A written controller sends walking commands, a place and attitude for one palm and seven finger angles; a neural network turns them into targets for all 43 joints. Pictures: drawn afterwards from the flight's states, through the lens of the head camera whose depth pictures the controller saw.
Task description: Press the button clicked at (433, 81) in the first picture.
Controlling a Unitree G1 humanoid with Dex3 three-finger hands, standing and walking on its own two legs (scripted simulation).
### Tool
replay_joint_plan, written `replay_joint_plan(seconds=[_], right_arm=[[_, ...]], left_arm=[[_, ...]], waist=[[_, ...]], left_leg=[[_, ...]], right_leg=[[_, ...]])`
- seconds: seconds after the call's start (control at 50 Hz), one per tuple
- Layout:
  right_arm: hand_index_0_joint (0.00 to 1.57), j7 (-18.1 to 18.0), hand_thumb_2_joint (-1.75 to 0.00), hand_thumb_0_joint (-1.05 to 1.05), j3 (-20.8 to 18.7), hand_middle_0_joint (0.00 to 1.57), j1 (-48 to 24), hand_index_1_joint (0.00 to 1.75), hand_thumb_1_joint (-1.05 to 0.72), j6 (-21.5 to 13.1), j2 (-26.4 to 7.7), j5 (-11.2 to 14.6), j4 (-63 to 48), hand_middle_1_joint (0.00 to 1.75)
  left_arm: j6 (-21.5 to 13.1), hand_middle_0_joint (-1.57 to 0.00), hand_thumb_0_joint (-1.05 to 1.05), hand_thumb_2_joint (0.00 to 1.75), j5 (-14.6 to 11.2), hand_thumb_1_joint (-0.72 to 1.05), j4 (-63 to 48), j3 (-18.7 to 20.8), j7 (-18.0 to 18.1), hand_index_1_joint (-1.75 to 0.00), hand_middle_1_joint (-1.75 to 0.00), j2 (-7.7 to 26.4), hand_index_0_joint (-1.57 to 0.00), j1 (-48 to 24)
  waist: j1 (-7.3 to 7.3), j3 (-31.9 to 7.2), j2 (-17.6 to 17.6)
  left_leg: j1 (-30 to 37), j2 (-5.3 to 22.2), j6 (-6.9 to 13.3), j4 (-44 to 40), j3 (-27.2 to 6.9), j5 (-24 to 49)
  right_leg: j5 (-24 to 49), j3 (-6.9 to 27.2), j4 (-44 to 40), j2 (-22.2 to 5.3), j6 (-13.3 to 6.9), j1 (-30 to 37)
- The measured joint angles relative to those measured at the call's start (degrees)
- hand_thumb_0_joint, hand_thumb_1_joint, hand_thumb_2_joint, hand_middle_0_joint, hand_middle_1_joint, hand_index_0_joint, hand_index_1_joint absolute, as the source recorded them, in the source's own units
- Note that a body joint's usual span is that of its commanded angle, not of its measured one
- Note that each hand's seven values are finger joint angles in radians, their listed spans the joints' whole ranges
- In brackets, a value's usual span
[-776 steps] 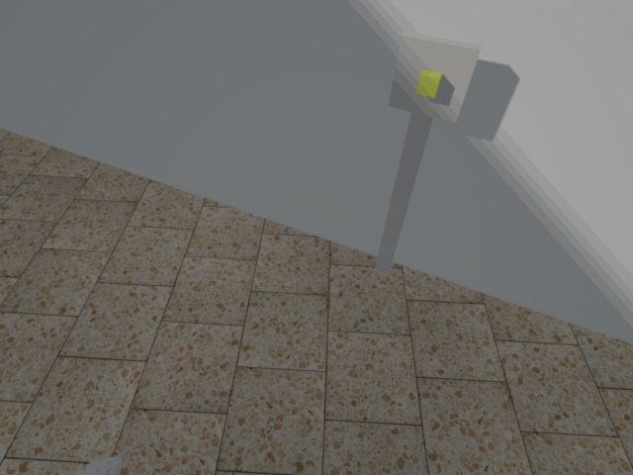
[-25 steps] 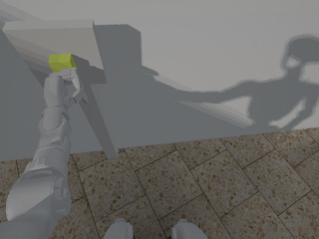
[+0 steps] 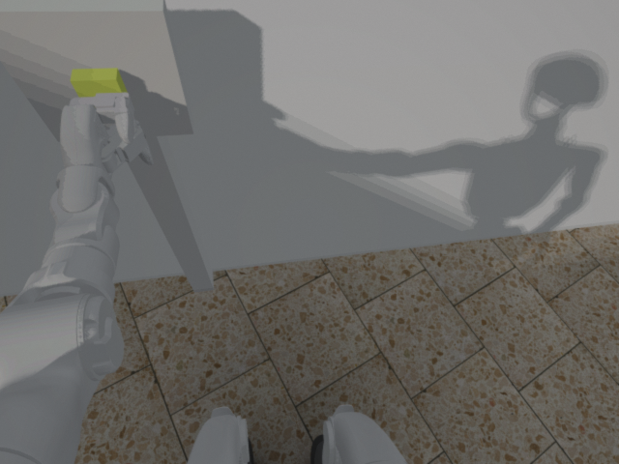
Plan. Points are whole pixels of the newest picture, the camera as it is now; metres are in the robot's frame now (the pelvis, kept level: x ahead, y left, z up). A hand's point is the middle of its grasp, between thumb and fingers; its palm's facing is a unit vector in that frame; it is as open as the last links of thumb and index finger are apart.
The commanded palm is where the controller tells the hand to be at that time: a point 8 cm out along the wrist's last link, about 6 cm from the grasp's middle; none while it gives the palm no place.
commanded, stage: hold the button down briefly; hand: left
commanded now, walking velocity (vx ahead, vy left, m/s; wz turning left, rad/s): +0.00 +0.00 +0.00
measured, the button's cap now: (103, 86) +0.56 +0.21 +0.12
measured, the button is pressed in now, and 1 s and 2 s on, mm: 10 0 0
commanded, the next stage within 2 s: pull the fist back off the button in 0.20 s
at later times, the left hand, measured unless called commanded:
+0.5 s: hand (141, 137) +0.51 +0.17 +0.08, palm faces +0.09 -1.00 -0.03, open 3.7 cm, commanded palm +0.50 +0.21 +0.08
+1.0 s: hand (149, 162) +0.48 +0.16 +0.08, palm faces +0.08 -1.00 -0.02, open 3.2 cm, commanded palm +0.43 +0.20 +0.08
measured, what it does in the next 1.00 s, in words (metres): stands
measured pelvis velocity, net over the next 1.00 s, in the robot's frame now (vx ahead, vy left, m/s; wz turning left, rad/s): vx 0.02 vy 0.01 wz -0.02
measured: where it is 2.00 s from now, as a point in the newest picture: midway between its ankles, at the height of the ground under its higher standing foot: outside the picture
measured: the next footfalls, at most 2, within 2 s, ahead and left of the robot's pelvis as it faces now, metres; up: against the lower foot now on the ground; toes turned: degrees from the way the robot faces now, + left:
none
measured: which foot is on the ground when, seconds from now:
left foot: down 0.00-1.00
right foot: down 0.00-1.00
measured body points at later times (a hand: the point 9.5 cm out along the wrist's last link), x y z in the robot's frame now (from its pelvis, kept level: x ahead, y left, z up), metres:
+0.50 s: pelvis -0.02 +0.00 -0.01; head +0.11 +0.03 +0.43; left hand +0.50 +0.22 +0.08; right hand -0.02 -0.26 -0.11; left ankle +0.05 +0.11 -0.66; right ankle +0.02 -0.11 -0.66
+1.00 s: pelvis +0.02 +0.01 +0.02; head +0.12 +0.01 +0.46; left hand +0.47 +0.21 +0.08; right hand +0.07 -0.25 -0.10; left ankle +0.05 +0.11 -0.66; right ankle +0.02 -0.11 -0.66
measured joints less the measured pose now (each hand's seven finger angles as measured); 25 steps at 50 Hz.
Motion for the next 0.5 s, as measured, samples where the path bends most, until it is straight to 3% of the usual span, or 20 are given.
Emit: replay_joint_plan(seconds=[0.3,0.5], right_arm=[[0.21,0.0,-0.90,0.01,0.7,0.21,1.2,0.30,-0.90,-1.8,-0.4,-0.4,0.3,0.30],[0.21,0.2,-0.90,0.01,0.7,0.21,1.3,0.30,-0.90,-2.3,-0.5,-0.5,-0.1,0.30]], left_arm=[[1.4,-1.30,0.02,0.90,0.5,0.90,2.0,-0.7,2.1,-1.50,-1.50,1.7,-1.56,-3.2],[2.0,-1.30,0.02,0.90,0.4,0.90,0.8,-1.0,1.9,-1.50,-1.50,1.4,-1.56,-3.4]], waist=[[-1.38,0.2,0.2],[-1.01,0.3,0.0]], left_leg=[[-2.6,-0.1,0.2,0.9,-0.4,1.2],[-3.3,-0.3,0.4,1.1,-0.2,1.4]], right_leg=[[1.1,-0.4,0.8,-0.1,0.0,-2.5],[1.3,-0.1,1.1,-0.2,0.2,-3.2]])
